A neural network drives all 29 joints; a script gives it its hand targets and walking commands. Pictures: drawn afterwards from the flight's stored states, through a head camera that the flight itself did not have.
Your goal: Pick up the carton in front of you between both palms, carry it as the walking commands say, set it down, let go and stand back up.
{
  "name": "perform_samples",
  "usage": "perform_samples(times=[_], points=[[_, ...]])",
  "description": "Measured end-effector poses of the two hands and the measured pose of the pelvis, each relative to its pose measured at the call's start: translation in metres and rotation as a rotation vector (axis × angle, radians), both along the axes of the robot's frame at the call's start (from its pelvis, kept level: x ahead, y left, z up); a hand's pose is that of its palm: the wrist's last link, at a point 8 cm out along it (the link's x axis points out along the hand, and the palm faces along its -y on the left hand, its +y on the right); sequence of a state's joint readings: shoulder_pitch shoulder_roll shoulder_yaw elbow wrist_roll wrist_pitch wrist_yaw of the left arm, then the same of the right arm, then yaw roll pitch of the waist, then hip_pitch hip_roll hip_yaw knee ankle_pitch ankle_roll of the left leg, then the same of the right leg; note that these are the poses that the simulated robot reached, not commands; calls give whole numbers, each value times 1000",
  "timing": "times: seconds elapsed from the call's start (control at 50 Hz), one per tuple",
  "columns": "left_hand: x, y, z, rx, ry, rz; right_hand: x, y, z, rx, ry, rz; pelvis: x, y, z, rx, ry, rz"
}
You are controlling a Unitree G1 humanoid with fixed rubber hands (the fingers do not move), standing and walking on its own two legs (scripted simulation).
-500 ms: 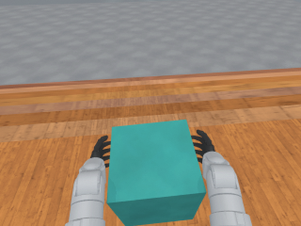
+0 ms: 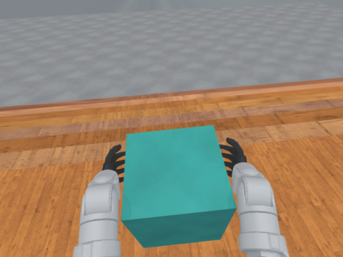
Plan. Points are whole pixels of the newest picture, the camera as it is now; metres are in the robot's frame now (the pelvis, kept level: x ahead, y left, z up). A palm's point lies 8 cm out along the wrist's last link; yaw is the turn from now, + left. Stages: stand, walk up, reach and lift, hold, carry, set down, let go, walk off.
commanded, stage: carry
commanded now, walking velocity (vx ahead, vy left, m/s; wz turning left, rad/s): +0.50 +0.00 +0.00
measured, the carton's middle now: (176, 190) +0.30 +0.00 +0.00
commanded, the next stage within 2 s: none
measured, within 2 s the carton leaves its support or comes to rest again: neither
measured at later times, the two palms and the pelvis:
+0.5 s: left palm (127, 125) +0.45 +0.14 +0.09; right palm (231, 124) +0.46 -0.16 +0.08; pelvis +0.20 -0.01 +0.00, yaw +3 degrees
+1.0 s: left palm (134, 73) +0.79 +0.16 +0.07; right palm (207, 71) +0.80 -0.14 +0.07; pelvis +0.53 +0.01 -0.03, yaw +1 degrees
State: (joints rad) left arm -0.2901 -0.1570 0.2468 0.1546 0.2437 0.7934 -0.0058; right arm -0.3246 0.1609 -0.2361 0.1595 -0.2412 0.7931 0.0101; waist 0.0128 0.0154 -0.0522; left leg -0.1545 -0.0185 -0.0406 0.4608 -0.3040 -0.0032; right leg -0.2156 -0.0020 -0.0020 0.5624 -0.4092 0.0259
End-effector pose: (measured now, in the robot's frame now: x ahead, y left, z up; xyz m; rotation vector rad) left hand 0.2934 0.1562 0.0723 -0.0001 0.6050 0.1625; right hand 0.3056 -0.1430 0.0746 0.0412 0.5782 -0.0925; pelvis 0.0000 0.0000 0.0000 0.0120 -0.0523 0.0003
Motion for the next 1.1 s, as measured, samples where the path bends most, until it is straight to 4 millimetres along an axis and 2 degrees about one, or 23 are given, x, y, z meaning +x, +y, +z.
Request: perform_samples(times=[0.08, 0.14, 0.2, 0.28, 0.36, 0.44, 0.5, 0.58, 0.68, 0.74, 0.82, 0.9, 0.94, 1.02, 1.06, 1.1], points=[[13, -10, 12, -5, -33, 22, 17, -9, 11, 1, -33, 11, 17, -11, -5, -8, 44, 26], [21, -14, 12, -18, 20, 41, 33, -12, 15, -48, 18, 54, 35, -17, -2, 4, 68, 77], [31, -11, 14, -29, 65, 67, 53, -9, 22, -43, 64, 75, 56, -19, 3, 22, 95, 78], [61, 0, 25, -28, 44, 91, 89, 2, 30, -15, 46, 83, 85, -13, -1, 21, 116, 82], [93, 8, 18, -37, 60, 100, 114, 10, 16, 27, 65, 51, 123, -6, -11, 24, 134, 59], [125, -4, 12, -34, 135, 72, 131, -3, 1, 47, 140, -1, 164, -7, -5, 8, 146, 42], [161, -17, 14, -30, 140, 44, 157, -16, 0, 50, 144, -26, 196, -15, -4, -3, 137, 59], [212, -29, 13, -45, 90, 59, 216, -28, 6, 33, 96, -4, 244, -31, -15, -13, 122, 99], [254, -22, 7, -70, 150, 134, 289, -17, 15, 4, 157, 72, 300, -44, 0, 11, 145, 116], [284, -15, 13, -67, 145, 170, 328, -8, 19, 36, 157, 82, 334, -44, 8, 35, 158, 105], [338, -6, 27, -45, 96, 171, 377, -1, 21, 46, 107, 94, 383, -35, 9, 45, 152, 79], [405, -1, 32, -40, 42, 126, 426, 2, 19, 48, 49, 54, 441, -18, -2, 38, 135, 68], [441, 2, 24, -46, 35, 93, 452, 4, 14, 39, 40, 26, 474, -8, -11, 37, 121, 56], [512, 8, -7, -56, 72, 15, 505, 9, -8, 14, 75, -41, 539, 12, -33, 10, 84, 33], [539, 9, -16, -61, 118, -6, 525, 10, -15, 5, 119, -62, 559, 19, -31, 12, 84, 35], [563, 10, -16, -66, 145, -16, 546, 11, -14, 8, 146, -79, 577, 24, -24, 7, 82, 30]])
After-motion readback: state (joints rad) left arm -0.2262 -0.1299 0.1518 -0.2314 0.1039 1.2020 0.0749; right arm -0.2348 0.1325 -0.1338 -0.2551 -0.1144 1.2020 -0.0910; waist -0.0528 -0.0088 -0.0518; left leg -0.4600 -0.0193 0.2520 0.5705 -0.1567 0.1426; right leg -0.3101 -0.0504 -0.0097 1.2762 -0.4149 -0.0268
